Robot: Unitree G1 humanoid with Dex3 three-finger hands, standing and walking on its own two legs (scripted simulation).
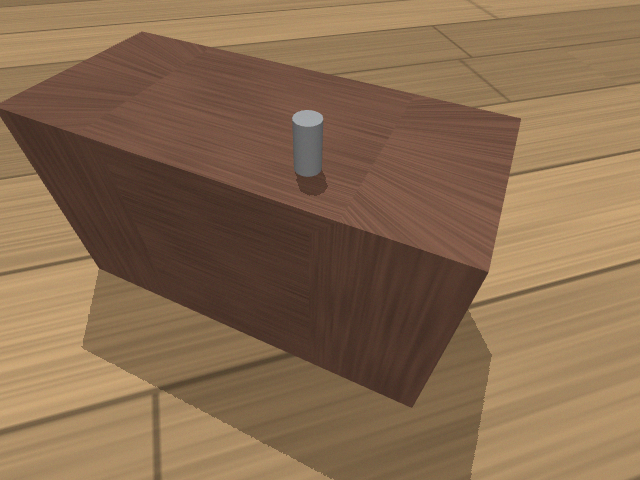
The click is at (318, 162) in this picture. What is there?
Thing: squat round
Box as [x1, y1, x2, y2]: [292, 110, 322, 176]
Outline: 303,110 295,113 292,117 294,169 297,173 301,175 310,176 318,173 321,169 322,116 318,112 312,110
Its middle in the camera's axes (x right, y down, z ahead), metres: -0.02 -0.21 +0.85
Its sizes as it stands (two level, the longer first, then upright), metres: 0.063 0.063 0.126
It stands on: a support 0.70 m high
